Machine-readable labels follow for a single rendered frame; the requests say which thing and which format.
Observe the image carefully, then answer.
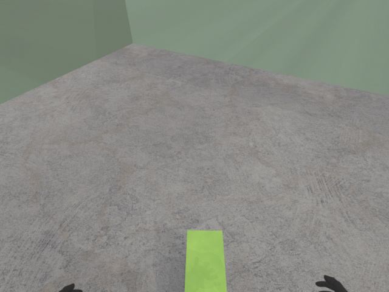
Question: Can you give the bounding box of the carton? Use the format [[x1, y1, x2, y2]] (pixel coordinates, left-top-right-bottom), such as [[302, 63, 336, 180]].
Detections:
[[185, 231, 227, 292]]

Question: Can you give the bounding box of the right robot hand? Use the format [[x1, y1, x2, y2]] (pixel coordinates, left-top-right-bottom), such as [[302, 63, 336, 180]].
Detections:
[[315, 275, 347, 292]]

